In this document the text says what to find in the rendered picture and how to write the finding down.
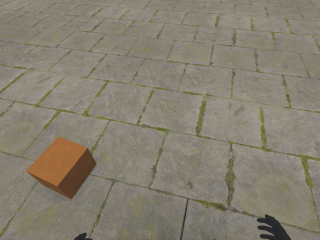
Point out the right robot hand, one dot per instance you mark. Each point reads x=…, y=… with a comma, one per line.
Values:
x=276, y=229

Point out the carton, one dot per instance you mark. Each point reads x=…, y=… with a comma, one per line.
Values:
x=63, y=167

